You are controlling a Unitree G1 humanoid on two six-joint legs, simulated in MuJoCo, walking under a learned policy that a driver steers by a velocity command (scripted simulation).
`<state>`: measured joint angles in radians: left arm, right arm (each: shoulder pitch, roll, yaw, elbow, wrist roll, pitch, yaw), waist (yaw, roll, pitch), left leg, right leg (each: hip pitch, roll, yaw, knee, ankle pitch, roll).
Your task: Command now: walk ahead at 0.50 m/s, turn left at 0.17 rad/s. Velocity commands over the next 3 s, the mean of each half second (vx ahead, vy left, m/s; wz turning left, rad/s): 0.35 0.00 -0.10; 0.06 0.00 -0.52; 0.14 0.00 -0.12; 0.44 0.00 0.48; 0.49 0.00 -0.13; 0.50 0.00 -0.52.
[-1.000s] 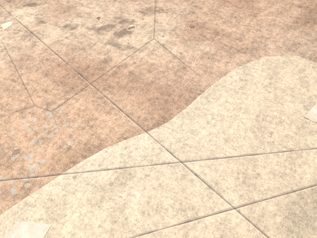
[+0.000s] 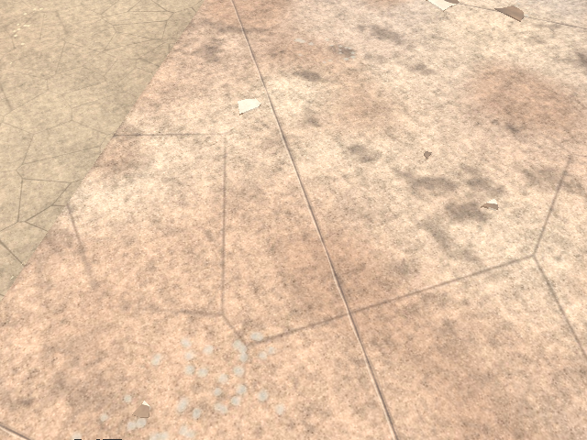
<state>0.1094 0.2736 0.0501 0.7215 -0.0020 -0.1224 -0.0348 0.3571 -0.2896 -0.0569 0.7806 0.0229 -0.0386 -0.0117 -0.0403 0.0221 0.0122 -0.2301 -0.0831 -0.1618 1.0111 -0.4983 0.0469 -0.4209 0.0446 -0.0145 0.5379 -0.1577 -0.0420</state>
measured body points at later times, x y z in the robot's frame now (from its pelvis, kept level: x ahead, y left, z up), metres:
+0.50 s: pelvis +0.23 +0.03 +0.00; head +0.27 +0.04 +0.45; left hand +0.29 +0.31 -0.13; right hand +0.44 -0.22 -0.07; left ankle +0.35 +0.13 -0.73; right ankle +0.12 -0.10 -0.65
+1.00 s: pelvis +0.26 -0.01 +0.02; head +0.28 -0.06 +0.46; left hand +0.49 +0.21 -0.06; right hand +0.29 -0.34 -0.11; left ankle +0.33 +0.14 -0.64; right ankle +0.25 -0.10 -0.73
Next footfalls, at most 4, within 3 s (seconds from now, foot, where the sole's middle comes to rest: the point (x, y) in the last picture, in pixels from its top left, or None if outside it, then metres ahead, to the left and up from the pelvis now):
0.38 left None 0.39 0.13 -0.76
0.80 right None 0.29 -0.11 -0.76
1.26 left None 0.38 0.10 -0.76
1.58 right None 0.35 -0.18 -0.76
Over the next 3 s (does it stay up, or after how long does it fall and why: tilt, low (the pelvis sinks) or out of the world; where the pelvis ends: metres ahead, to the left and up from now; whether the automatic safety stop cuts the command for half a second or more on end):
stays up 1.09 -0.17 0.01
